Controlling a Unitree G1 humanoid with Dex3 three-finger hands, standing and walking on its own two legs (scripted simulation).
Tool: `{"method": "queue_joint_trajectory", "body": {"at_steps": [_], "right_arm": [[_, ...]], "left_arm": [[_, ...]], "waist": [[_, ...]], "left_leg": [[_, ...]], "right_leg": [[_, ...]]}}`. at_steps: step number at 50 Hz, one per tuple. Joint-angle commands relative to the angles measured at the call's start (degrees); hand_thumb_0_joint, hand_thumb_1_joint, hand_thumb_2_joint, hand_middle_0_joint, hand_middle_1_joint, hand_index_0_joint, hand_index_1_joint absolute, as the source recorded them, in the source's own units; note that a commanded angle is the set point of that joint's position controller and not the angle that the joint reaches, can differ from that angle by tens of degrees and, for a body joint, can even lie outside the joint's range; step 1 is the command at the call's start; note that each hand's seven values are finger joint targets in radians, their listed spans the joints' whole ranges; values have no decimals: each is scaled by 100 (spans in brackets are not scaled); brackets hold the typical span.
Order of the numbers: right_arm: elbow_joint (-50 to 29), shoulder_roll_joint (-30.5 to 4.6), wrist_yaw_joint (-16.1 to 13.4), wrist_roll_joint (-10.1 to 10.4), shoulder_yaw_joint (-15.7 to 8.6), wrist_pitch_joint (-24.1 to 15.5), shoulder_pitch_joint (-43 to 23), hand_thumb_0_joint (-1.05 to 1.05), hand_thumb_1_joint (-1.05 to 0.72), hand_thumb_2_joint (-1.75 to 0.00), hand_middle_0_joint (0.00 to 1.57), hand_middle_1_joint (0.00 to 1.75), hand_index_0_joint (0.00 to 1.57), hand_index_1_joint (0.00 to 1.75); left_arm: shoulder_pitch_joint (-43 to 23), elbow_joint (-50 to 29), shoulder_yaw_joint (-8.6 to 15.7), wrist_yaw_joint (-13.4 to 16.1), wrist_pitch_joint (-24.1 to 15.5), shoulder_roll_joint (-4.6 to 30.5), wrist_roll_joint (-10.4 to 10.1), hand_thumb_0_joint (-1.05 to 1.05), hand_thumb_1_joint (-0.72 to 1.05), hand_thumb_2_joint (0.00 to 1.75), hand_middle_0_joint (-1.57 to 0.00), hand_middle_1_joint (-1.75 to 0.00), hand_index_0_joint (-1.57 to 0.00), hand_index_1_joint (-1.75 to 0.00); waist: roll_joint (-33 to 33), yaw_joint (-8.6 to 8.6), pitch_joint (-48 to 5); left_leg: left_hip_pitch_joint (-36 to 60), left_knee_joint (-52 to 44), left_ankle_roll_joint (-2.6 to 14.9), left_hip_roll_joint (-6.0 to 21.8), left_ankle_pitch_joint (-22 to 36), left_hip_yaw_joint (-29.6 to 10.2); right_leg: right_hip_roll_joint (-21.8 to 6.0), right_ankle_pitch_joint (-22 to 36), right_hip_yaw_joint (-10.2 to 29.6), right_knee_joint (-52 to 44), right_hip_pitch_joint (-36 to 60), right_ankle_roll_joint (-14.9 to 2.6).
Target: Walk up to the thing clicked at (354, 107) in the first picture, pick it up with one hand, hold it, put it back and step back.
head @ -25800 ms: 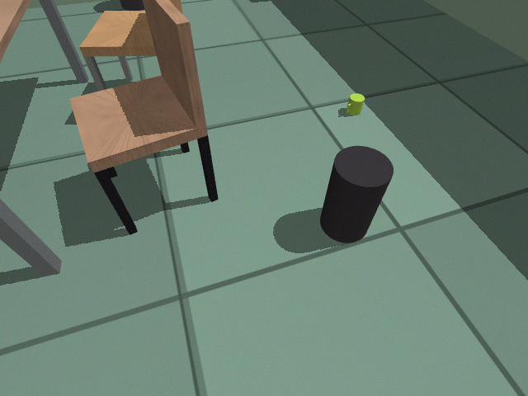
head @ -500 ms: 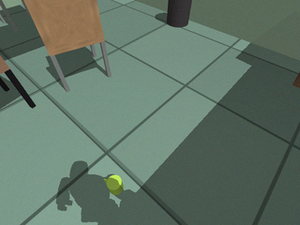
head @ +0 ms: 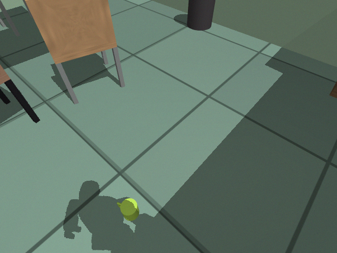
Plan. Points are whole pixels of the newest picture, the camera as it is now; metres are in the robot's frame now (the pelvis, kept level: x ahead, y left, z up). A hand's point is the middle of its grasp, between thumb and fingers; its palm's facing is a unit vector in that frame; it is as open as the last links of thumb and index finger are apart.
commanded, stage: walk up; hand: left
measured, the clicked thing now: (127, 208) +0.45 +0.24 -0.73
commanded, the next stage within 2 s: stand in 0.08 s
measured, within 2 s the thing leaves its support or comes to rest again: neither
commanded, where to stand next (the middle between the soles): +0.04 +0.00 m, yaw -2 degrees
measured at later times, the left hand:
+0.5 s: hand out of the picture +0.09 +0.25 -0.16, palm faces -0.03 -0.94 -0.34, open 7.4 cm
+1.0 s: hand out of the picture +0.09 +0.25 -0.16, palm faces -0.04 -0.94 -0.35, open 7.4 cm
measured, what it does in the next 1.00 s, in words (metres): stands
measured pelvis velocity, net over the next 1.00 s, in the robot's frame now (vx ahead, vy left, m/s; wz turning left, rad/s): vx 0.02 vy -0.01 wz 0.00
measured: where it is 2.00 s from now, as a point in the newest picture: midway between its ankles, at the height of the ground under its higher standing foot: outside the picture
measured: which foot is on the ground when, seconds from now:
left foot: down 0.00-1.00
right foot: down 0.00-1.00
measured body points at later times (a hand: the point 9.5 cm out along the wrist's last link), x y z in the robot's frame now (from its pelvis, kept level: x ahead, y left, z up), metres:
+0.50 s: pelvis +0.01 +0.00 +0.00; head +0.02 +0.00 +0.45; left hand +0.09 +0.30 -0.13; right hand +0.10 -0.30 -0.13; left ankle +0.02 +0.13 -0.75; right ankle +0.01 -0.14 -0.75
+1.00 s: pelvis +0.02 -0.01 +0.00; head +0.03 -0.01 +0.45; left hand +0.10 +0.30 -0.13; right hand +0.09 -0.31 -0.13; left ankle +0.02 +0.13 -0.75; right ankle +0.01 -0.14 -0.75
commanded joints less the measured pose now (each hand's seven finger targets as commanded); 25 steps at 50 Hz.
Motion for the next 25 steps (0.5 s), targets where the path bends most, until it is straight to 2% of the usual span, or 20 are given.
{"method": "queue_joint_trajectory", "body": {"at_steps": [1,3,5,8,12,14,25], "right_arm": [[-319,-1264,-90,9,-234,-138,-292,0,-90,-90,20,30,20,30],[-313,-1251,-92,11,-242,-125,-275,0,-90,-90,20,30,20,30],[-339,-1240,-90,-28,-229,-121,-265,0,-90,-90,20,30,20,30],[-363,-1270,-81,-31,-237,-122,-249,0,-90,-90,20,30,20,30],[-400,-1259,-83,-28,-246,-150,-277,0,-90,-90,20,30,20,30],[-389,-1265,-86,-16,-246,-156,-263,0,-90,-90,20,30,20,30],[-410,-1276,-87,-17,-226,-122,-221,0,-90,-90,20,30,20,30]], "left_arm": [[-239,-323,215,68,-119,1185,-28,0,90,90,-20,-30,-20,-30],[-259,-334,213,74,-125,1197,-28,0,90,90,-20,-30,-20,-30],[-208,-379,182,77,-139,1214,4,0,90,90,-20,-30,-20,-30],[-213,-406,190,78,-143,1265,-6,0,90,90,-20,-30,-20,-30],[-123,-445,174,85,-187,1263,-5,0,90,90,-20,-30,-20,-30],[-116,-447,164,93,-186,1255,-14,0,90,90,-20,-30,-20,-30],[-69,-491,139,101,-164,1248,0,0,90,90,-20,-30,-20,-30]], "waist": [[-27,19,-535],[-84,-9,-499],[35,-17,-431],[34,-17,-435],[-22,9,-698],[47,-9,-708],[18,-4,-463]], "left_leg": [[190,-313,186,575,450,-491],[219,-304,186,558,485,-472],[164,-397,142,567,149,-496],[130,-428,148,569,80,-504],[416,-292,168,635,957,-483],[430,-265,162,643,1093,-472],[240,-361,139,597,648,-448]], "right_leg": [[-547,368,491,-314,51,-184],[-547,379,512,-338,0,-188],[-554,44,520,-372,-70,-167],[-570,-19,534,-333,-47,-185],[-609,613,520,-242,87,-186],[-592,750,480,-224,148,-179],[-588,421,486,-338,113,-178]]}}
